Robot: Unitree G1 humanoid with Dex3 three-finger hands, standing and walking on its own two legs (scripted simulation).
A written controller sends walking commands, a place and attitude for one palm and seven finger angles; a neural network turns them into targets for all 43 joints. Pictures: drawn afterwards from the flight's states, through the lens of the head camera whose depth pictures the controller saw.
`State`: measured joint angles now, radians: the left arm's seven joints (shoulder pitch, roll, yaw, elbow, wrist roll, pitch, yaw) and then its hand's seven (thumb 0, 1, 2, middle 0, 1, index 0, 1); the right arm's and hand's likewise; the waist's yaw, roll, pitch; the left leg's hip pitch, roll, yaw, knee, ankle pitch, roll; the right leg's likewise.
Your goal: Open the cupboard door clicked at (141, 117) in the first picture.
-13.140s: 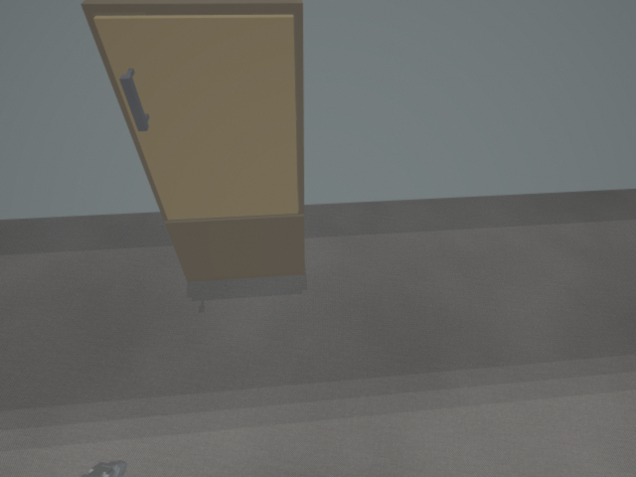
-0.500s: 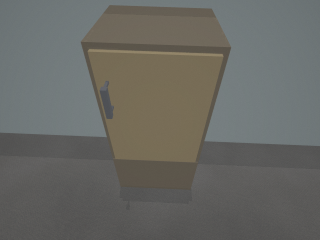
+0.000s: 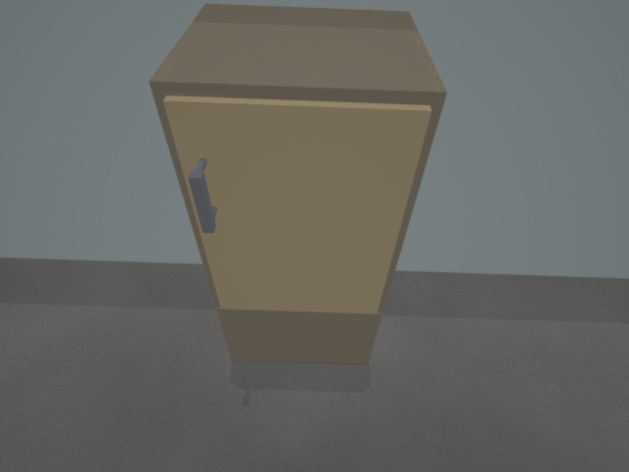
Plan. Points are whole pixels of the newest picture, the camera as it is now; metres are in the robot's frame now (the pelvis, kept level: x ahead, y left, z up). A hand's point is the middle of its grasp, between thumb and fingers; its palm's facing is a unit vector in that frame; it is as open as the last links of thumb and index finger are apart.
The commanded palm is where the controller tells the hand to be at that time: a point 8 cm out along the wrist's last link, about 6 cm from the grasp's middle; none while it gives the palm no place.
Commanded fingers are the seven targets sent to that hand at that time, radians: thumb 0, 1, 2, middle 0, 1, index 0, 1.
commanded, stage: raise the hand with hooked fingers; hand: left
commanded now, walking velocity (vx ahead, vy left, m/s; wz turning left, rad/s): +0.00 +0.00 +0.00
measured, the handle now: (205, 196) +0.56 +0.23 +0.02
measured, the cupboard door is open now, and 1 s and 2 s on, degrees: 0 0 0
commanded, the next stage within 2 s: none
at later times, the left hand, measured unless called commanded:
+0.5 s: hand (209, 432) +0.19 +0.15 -0.06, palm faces -0.01 -1.00 +0.02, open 8.4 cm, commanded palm +0.14 +0.23 -0.05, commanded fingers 0.00 0.41 0.69 -0.23 -0.62 -0.23 -0.62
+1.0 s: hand (159, 386) +0.23 +0.21 -0.01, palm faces +0.09 -0.99 -0.05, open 11.4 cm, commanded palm +0.19 +0.26 -0.02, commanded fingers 0.00 -0.17 0.44 -0.28 -0.99 -0.28 -0.99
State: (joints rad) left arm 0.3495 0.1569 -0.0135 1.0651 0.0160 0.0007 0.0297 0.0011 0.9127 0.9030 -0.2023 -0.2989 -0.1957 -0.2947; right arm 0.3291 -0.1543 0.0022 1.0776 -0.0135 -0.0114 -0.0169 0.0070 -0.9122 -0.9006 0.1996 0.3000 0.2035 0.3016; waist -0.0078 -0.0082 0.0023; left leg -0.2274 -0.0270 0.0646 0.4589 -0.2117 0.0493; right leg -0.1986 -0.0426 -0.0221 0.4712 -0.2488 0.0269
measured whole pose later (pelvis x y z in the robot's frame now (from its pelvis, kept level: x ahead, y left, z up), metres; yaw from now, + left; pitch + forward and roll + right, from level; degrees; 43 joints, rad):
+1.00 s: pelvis +0.00 -0.03 -0.07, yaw +0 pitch +14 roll -2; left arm 0.36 0.29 0.35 0.03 -0.38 -0.30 -0.35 0.00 0.06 0.54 -0.27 -0.85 -0.26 -0.84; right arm 0.31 -0.21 -0.01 0.58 0.03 -0.20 -0.06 0.02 -0.91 -0.90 0.21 0.30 0.21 0.30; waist -0.02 0.03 -0.13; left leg -0.83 0.04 0.01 1.06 -0.47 0.00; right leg -0.76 0.01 -0.07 1.03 -0.50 -0.02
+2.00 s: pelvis +0.00 -0.02 -0.05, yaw +1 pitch +10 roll -2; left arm -0.03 0.41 0.44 0.40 -0.37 -0.27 -0.49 -0.02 -0.49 0.30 -0.30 -1.20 -0.30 -1.20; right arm 0.31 -0.28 0.03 0.55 0.04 -0.17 -0.08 0.01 -0.91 -0.90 0.20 0.30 0.21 0.30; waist -0.02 0.00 -0.09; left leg -0.69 0.03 0.01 0.92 -0.42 0.02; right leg -0.62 0.00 -0.06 0.87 -0.43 -0.01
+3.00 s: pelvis +0.00 -0.01 -0.06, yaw +0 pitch +14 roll -3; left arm -0.43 0.53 0.48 0.82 -0.28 -0.33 -0.53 -0.02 -0.50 0.30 -0.30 -1.20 -0.30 -1.20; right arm 0.35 -0.28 0.03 0.60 0.04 -0.08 -0.08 0.01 -0.91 -0.90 0.20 0.30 0.21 0.30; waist -0.06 0.00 -0.09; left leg -0.79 0.04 0.01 0.97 -0.43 0.02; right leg -0.72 0.01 -0.06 0.91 -0.43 0.00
